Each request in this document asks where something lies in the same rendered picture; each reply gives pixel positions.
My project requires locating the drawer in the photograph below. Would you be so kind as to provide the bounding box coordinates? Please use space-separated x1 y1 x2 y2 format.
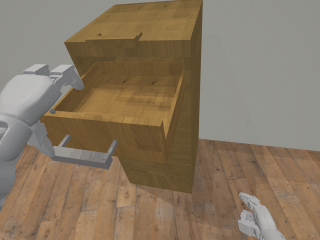
40 61 185 164

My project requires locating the robot left forearm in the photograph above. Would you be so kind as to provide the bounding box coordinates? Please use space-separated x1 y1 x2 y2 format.
0 114 33 211

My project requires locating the right robot hand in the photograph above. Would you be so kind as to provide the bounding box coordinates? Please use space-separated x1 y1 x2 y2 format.
238 192 277 239

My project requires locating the handle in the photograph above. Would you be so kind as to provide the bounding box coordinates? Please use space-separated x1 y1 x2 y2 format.
50 134 118 170
85 35 139 49

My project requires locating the left robot hand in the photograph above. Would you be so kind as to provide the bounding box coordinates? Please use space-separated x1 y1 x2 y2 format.
0 64 85 157

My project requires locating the robot right forearm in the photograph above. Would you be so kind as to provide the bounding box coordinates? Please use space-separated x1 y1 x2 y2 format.
259 228 286 240

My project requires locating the cabinet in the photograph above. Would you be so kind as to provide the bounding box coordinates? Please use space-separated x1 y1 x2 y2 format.
64 0 203 194

